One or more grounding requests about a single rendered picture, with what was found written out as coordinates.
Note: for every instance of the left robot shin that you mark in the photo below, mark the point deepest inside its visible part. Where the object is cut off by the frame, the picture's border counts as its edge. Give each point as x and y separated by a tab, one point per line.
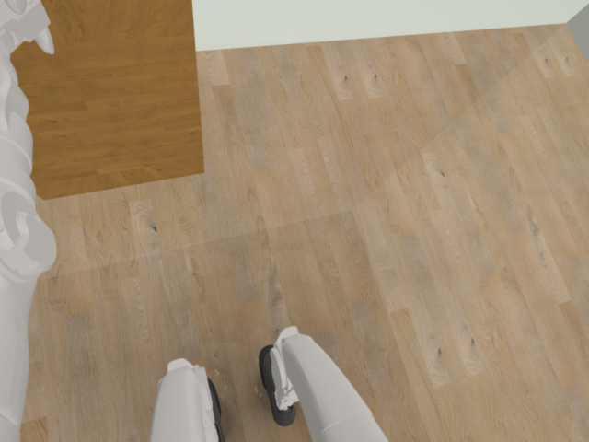
208	420

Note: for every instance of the cabinet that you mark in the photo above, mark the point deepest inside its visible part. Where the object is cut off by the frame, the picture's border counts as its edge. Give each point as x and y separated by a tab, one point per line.
117	104

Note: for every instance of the robot left hand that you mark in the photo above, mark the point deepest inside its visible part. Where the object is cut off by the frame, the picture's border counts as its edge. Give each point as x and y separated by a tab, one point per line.
24	20

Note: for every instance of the left robot upper arm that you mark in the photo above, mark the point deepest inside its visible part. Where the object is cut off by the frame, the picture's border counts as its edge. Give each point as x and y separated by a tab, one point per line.
27	249

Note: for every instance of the left robot forearm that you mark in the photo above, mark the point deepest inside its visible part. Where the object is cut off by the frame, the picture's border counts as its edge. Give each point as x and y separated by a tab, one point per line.
16	142

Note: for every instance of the right robot thigh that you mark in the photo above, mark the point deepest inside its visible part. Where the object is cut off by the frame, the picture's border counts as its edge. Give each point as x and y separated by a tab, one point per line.
333	409

